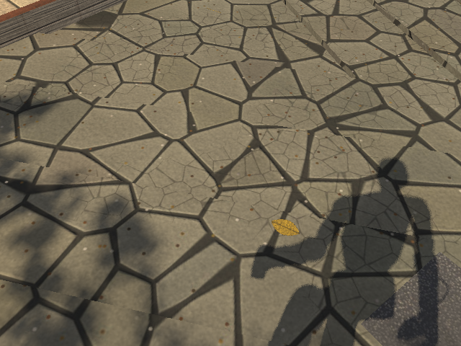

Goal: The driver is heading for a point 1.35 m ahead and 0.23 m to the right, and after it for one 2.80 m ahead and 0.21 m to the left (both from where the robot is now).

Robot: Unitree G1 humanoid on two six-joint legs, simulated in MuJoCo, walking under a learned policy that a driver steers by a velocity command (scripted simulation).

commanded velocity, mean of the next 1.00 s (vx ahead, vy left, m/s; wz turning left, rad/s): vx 0.98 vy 0.00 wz -0.39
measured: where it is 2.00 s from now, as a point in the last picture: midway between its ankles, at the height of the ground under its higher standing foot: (306, 105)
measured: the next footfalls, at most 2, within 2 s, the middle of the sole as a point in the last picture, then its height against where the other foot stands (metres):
right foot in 0.20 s outside the picture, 0.04 m lower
left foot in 0.62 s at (255, 261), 0.03 m lower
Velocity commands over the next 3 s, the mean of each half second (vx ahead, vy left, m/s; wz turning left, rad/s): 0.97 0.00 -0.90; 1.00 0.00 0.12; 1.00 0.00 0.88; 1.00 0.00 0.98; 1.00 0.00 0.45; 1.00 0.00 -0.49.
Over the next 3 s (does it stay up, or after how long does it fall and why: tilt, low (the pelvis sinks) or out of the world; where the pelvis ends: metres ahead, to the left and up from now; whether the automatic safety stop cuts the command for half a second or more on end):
stays up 2.51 0.19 -0.17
